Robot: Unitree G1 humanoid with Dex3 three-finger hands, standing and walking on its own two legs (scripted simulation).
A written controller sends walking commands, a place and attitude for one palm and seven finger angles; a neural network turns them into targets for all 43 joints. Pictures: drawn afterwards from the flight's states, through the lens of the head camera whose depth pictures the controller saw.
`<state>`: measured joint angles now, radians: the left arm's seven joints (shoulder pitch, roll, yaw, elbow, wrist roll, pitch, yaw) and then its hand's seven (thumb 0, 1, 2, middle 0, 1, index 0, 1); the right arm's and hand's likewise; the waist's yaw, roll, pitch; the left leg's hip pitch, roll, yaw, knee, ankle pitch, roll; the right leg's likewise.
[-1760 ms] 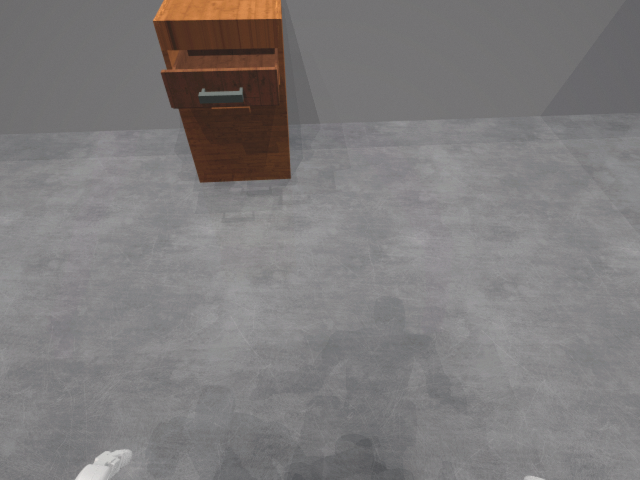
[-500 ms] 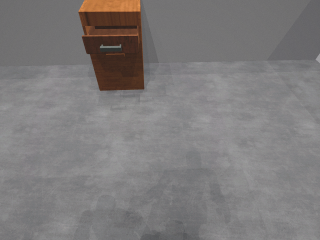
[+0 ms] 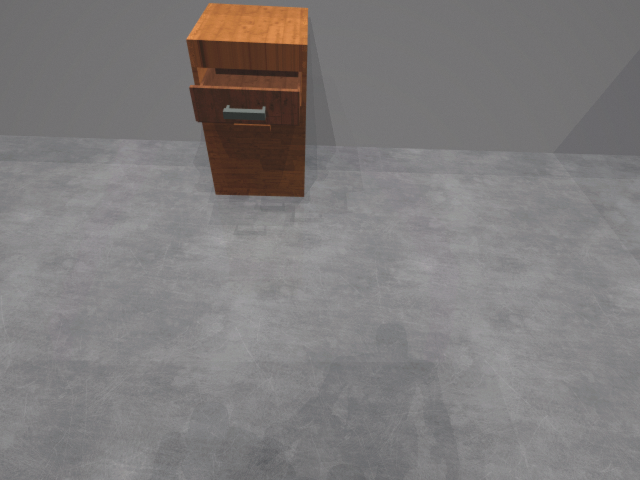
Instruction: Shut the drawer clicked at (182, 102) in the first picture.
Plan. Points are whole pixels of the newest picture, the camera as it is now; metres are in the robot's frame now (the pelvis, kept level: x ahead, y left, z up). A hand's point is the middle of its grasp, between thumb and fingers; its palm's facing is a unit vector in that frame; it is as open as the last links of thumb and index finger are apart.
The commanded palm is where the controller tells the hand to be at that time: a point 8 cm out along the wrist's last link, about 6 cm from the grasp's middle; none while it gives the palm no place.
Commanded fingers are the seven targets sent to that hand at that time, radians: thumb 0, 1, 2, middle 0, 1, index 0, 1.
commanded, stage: walk to a spot facing it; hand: left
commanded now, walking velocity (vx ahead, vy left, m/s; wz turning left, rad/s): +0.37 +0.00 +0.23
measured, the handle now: (245, 111) +1.32 +0.35 -0.22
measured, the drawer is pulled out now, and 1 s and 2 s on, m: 0.16 0.16 0.16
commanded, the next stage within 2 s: turn to face it in 1.16 s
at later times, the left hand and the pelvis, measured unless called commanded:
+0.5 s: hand (195, 415) +0.26 +0.22 -0.18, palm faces +0.02 -0.99 -0.15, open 7.3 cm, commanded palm none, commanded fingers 0.00 0.90 0.90 -0.20 -0.30 -0.20 -0.30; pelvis +0.18 +0.04 -0.01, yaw +2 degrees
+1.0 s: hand (226, 365) +0.34 +0.18 -0.17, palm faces +0.24 -0.95 -0.19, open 7.3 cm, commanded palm none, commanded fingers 0.00 0.90 0.90 -0.20 -0.30 -0.20 -0.30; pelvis +0.41 +0.02 +0.00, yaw +9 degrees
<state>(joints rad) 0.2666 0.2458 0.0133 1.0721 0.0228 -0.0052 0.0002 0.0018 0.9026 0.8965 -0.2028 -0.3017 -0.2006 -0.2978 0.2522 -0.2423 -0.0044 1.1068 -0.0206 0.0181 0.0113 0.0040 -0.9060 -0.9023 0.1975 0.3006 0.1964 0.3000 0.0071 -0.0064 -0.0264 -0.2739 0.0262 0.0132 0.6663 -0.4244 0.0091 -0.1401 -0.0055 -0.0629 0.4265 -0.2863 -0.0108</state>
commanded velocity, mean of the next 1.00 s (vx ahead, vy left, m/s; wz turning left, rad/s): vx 0.37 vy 0.00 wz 0.14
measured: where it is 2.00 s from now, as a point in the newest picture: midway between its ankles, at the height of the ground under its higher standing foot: (296, 337)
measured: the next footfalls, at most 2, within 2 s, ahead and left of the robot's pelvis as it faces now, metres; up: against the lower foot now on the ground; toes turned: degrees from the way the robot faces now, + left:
right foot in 0.58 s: +0.40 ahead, -0.04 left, +0.00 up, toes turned -4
left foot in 1.18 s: +0.59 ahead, +0.18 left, +0.00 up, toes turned +19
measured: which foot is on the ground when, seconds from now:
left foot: down 0.00-0.60, up 0.62-1.00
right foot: down 0.00-0.10, up 0.12-0.56, down 0.58-1.00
